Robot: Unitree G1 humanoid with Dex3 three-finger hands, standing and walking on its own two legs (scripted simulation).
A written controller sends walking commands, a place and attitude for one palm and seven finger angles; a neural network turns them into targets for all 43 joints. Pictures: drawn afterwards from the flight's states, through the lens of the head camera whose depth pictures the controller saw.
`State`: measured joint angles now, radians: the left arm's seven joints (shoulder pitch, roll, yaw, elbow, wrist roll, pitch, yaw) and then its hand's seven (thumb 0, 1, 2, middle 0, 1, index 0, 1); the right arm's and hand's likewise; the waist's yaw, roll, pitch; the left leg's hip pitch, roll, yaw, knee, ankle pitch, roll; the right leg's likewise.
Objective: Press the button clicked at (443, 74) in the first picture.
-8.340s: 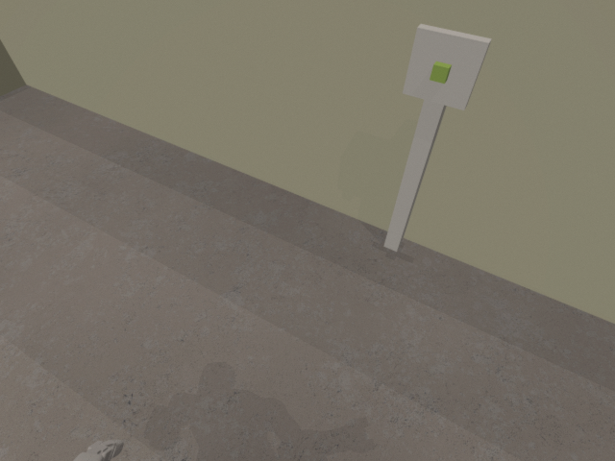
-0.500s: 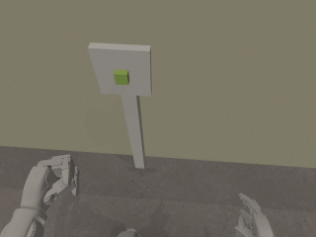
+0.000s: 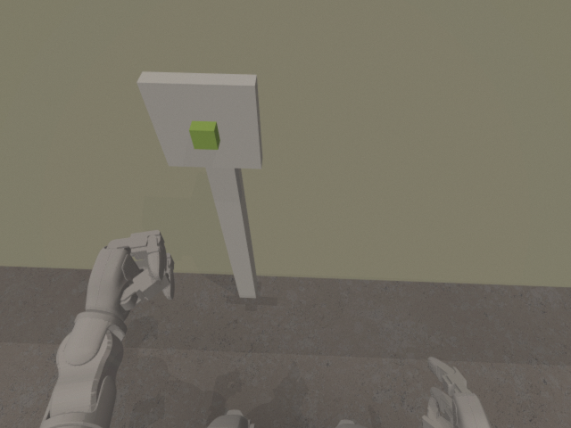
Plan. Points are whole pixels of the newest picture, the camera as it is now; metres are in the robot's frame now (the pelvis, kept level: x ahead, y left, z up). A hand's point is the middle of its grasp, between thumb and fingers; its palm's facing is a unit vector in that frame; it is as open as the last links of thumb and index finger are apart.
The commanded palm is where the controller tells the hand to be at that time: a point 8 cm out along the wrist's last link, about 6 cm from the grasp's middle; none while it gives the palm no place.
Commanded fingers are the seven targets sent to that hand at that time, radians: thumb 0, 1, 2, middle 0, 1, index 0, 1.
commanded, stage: aim a knuckle at the button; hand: left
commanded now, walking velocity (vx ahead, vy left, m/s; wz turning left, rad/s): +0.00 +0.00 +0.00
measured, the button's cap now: (205, 134) +0.56 +0.16 +0.08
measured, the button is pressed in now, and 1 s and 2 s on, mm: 0 0 0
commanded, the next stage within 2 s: press the button with the knuckle in 1.50 s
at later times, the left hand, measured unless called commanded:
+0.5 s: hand (205, 221) +0.40 +0.14 +0.05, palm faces -0.03 -1.00 -0.03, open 3.1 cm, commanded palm +0.38 +0.19 +0.05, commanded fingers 0.00 0.90 0.90 -1.30 -1.50 -1.30 -1.50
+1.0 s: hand (227, 186) +0.48 +0.12 +0.04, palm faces -0.01 -1.00 -0.02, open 3.1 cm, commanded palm +0.44 +0.17 +0.04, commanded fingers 0.00 0.90 0.90 -1.30 -1.50 -1.30 -1.50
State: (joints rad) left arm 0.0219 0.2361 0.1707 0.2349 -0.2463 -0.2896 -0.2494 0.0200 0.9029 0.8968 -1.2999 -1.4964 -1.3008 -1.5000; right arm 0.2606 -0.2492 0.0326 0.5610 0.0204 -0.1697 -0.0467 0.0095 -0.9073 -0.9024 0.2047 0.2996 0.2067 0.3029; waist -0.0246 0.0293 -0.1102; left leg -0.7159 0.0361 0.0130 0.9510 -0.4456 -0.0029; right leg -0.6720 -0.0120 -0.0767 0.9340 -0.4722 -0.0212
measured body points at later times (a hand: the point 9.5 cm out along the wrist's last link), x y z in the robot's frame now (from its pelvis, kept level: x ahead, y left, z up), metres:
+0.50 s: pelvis -0.01 +0.00 -0.01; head +0.07 +0.00 +0.43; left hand +0.39 +0.19 +0.05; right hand +0.09 -0.25 -0.12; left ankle +0.01 +0.12 -0.68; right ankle -0.01 -0.11 -0.68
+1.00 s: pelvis -0.01 +0.01 -0.02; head +0.10 +0.00 +0.41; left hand +0.47 +0.17 +0.04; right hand -0.02 -0.25 -0.15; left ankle +0.01 +0.12 -0.68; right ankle -0.01 -0.11 -0.68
